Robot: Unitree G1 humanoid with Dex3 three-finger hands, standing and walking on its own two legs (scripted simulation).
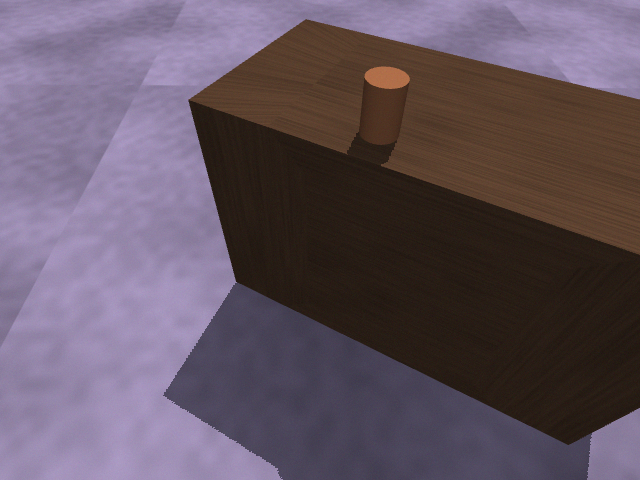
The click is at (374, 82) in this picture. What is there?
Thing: squat round
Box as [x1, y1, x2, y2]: [359, 67, 409, 144]
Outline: 375,67 368,70 365,73 359,133 362,138 369,142 376,144 385,144 394,141 398,136 409,77 406,73 396,68
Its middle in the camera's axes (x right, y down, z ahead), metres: +0.12 -0.28 +0.81
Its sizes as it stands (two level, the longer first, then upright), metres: 0.087 0.087 0.126
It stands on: a support 0.75 m high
